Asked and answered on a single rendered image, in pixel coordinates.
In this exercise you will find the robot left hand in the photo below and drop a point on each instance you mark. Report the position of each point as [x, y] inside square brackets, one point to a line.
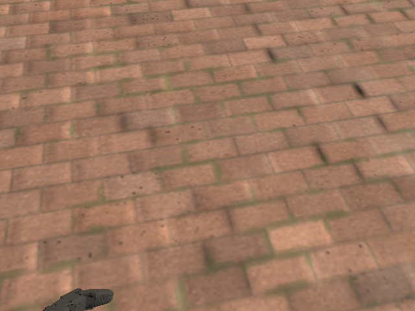
[81, 300]

